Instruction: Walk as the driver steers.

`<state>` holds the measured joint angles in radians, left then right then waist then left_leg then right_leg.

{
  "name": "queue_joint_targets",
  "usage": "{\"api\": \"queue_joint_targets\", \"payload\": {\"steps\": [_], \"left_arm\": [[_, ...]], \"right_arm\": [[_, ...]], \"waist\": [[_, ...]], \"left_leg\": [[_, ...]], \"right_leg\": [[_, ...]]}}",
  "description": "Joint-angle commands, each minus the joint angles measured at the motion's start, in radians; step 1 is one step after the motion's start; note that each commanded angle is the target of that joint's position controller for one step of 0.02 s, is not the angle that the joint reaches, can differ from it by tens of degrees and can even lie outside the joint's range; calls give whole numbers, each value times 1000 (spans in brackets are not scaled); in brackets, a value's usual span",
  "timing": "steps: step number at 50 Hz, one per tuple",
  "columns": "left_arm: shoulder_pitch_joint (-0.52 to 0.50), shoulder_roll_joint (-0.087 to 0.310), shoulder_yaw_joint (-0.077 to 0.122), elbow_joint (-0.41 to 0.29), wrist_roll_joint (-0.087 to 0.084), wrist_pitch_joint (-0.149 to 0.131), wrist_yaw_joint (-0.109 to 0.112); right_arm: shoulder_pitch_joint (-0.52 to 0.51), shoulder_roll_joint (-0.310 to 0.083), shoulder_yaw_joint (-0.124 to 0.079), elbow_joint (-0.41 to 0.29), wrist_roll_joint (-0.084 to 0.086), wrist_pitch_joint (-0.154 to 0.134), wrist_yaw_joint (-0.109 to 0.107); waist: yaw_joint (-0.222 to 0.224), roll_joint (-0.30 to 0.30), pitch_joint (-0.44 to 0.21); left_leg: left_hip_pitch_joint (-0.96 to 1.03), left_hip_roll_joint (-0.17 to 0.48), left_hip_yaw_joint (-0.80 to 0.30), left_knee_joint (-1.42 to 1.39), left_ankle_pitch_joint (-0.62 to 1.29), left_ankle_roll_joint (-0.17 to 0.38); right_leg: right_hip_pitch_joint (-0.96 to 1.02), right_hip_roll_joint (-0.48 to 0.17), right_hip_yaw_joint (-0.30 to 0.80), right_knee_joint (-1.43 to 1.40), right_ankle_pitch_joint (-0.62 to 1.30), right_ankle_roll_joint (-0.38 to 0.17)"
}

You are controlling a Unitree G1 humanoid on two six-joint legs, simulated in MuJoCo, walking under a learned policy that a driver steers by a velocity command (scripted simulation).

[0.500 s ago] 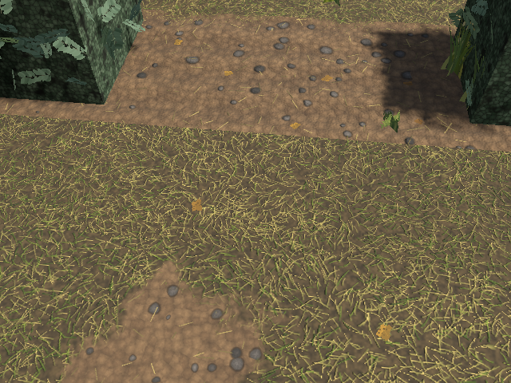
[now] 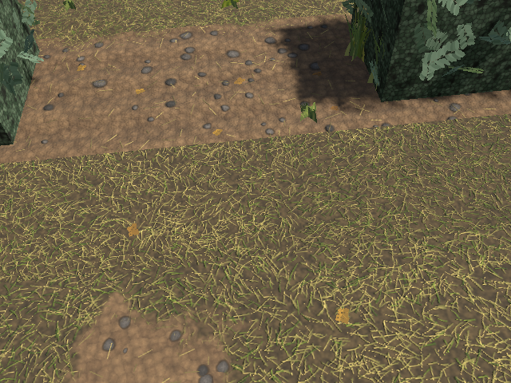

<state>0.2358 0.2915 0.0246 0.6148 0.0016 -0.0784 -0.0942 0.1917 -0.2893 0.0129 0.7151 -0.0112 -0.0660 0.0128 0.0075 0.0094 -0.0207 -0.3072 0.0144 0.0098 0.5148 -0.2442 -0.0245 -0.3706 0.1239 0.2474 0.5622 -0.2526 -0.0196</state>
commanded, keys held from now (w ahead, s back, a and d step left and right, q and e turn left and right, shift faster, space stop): no key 0.16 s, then w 0.84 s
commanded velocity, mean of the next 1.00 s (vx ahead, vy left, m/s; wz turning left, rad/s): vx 0.30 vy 0.00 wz -0.06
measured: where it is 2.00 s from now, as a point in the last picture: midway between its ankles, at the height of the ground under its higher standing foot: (252, 257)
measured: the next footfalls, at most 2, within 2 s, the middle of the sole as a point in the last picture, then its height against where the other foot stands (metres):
left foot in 0.94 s outside the picture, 0.19 m lower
right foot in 1.36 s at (299, 295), level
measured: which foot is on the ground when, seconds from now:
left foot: down 0.00-0.42, up 0.44-0.92, down 0.94-1.00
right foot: down 0.00-0.96, up 0.98-1.00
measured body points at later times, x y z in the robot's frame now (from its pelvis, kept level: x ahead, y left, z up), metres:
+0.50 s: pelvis +0.06 -0.01 +0.00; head +0.08 -0.01 +0.45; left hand +0.13 +0.25 -0.11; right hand +0.20 -0.27 -0.11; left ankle -0.01 +0.13 -0.68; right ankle +0.02 -0.09 -0.73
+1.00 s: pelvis +0.37 +0.05 -0.17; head +0.39 +0.06 +0.28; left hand +0.21 +0.25 -0.30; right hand +0.54 -0.18 -0.28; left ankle +0.42 +0.15 -0.92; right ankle +0.09 -0.10 -0.64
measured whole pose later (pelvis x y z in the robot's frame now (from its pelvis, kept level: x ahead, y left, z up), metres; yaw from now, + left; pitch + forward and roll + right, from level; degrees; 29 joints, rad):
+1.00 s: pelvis +0.37 +0.05 -0.17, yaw -1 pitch +0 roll -5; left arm 0.66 0.19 -0.05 1.03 0.08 -0.06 -0.09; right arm 0.15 -0.24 -0.02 0.81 -0.10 -0.06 0.05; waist 0.13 0.06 0.01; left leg -0.27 0.09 0.05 0.39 -0.11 0.04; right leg -0.10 0.07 0.05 1.56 -0.80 0.02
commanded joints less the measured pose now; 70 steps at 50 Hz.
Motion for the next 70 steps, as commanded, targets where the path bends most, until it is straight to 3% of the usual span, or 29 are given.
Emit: {"api": "queue_joint_targets", "payload": {"steps": [1,4,6,11,14,20,21,22,23,27,32,34,37,40,43,45,47,48,49,50,51,52,53,54,55,60,67,69,70], "left_arm": [[149,30,2,-28,10,3,6],[124,47,4,48,18,34,29],[62,96,9,32,2,32,20],[-11,106,18,27,16,32,45],[-27,48,12,13,51,11,84],[153,39,19,70,58,-57,64],[235,54,24,89,65,-70,67],[322,161,46,91,57,-79,84],[411,167,49,93,48,-79,80],[291,-7,-14,128,72,-51,78],[322,15,-22,165,112,-26,84],[475,-35,-37,255,98,-50,109],[414,-17,-51,253,101,-40,83],[393,-22,-63,272,97,-53,53],[501,-13,-63,345,52,-44,92],[524,33,-51,380,48,-16,86],[456,49,-52,395,89,13,38],[497,3,-57,415,107,21,-3],[591,-92,-70,370,88,13,-22],[325,9,-46,280,69,0,-34],[171,31,-39,191,48,-24,-32],[107,6,-50,201,48,-26,-15],[173,6,-36,206,54,-40,15],[135,-18,-46,205,79,-35,34],[94,-75,-60,200,97,-18,26],[-12,-53,-80,151,68,25,8],[-220,98,-7,110,59,-7,41],[47,202,38,182,33,-29,50],[303,191,36,228,30,-21,53]], "right_arm": [[-47,-127,-14,-102,9,-41,36],[-159,-56,12,-115,41,-40,114],[-125,-100,-10,-99,22,-34,125],[-21,-123,-31,-75,-4,-33,80],[47,-119,-47,-60,-7,-46,26],[-104,-135,-71,-93,-45,-16,-8],[-86,-90,-63,-82,-64,-23,-6],[-97,-11,-48,-117,-72,-34,5],[-121,-25,-52,-124,-68,-56,24],[-85,-28,-60,-76,-90,-61,14],[-103,35,-24,-88,-88,-39,72],[-182,19,-22,-101,-87,-33,42],[-175,58,-1,-86,-84,-11,52],[-184,-4,-13,-104,-95,17,57],[-265,-24,-11,-80,-95,22,45],[-214,-8,-7,-23,-96,21,41],[237,-106,-64,133,-85,5,21],[581,-152,-97,244,-98,18,17],[637,-223,-111,228,-62,14,46],[623,-200,-111,248,-94,14,49],[493,-207,-115,227,-75,11,48],[354,-98,-84,204,-97,6,46],[280,-106,-75,174,-82,8,60],[212,58,-19,148,-94,-19,45],[91,86,-2,120,-69,-41,37],[117,-119,-62,157,-62,-76,54],[234,-107,-75,216,-74,-38,52],[302,-39,-62,204,-93,-46,49],[427,79,-12,210,-114,-57,73]], "waist": [[70,127,-132],[97,34,-30],[67,45,-17],[-23,47,61],[-63,139,83],[58,68,70],[90,-9,32],[113,-190,-7],[172,-178,39],[61,-25,83],[70,-46,90],[148,-56,119],[122,-56,115],[84,-19,203],[155,0,227],[150,17,202],[-62,127,92],[-170,280,-100],[-99,311,-466],[-194,175,-319],[-177,118,-206],[-125,-59,-2],[-40,55,47],[31,7,116],[68,-2,170],[53,8,93],[11,31,71],[58,-95,-182],[116,-242,-412]], "left_leg": [[267,361,-376,-144,558,350],[-28,155,-188,-98,208,124],[-36,89,-121,-100,78,63],[94,122,-147,-176,-408,138],[226,301,-361,-298,-532,283],[1,188,-142,-142,-258,266],[-46,128,-94,64,-191,239],[-292,-38,25,417,-236,127],[-526,-81,-110,607,-392,107],[-540,58,-109,684,-156,92],[-380,67,-15,542,176,46],[-722,127,-140,269,451,13],[-237,81,12,80,810,48],[-144,100,-11,107,681,67],[-276,131,-27,-115,603,70],[-138,134,-13,-224,595,59],[414,130,52,-292,819,81],[904,202,-12,-100,1050,200],[1245,350,-168,256,1355,411],[1206,362,-264,186,1212,427],[1017,400,-301,40,739,410],[682,347,-246,-147,246,313],[378,426,-359,-183,315,410],[165,403,-316,-267,441,383],[-52,346,-213,-384,394,359],[-50,241,-94,-349,527,319],[261,203,-13,-173,630,205],[25,63,88,218,487,82],[-313,-85,83,534,-157,23]], "right_leg": [[-146,-63,-39,107,-242,90],[107,-141,-110,-10,-3,150],[95,-102,-127,-35,39,92],[-81,-94,-100,-94,-233,11],[-189,-99,-214,71,-195,14],[270,-83,-354,-51,-42,-73],[373,-136,-267,-104,-8,-108],[553,-351,148,-225,100,-300],[602,-486,412,-328,115,-430],[471,-397,37,-279,121,-270],[225,-313,-115,-241,172,-264],[558,-348,-33,-160,73,-244],[36,-210,-170,-78,-94,-216],[-60,-269,-89,-51,-183,-225],[251,-268,-48,85,-123,-163],[315,-245,-46,202,-14,-152],[91,-166,-147,627,97,-72],[-195,-42,-231,1075,-237,18],[-315,-1,-156,1357,-526,51],[-611,21,-183,1506,-582,73],[-781,-59,-211,1455,-491,43],[-755,-182,-189,1238,-270,-37],[-623,-208,-149,1180,-192,-46],[-500,-276,-103,904,-12,-89],[-366,-324,-99,584,103,-100],[-104,-226,-200,130,287,-53],[-28,-117,-286,-12,321,-98],[558,-184,-175,85,467,-245],[985,-460,301,-83,201,-456]]}}
Keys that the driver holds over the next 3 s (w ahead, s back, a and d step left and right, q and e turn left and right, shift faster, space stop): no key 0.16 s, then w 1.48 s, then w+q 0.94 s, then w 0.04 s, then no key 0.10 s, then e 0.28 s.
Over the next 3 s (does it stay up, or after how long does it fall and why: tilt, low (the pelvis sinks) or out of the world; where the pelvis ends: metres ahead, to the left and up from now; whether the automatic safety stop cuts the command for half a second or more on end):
stays up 1.46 0.27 -0.37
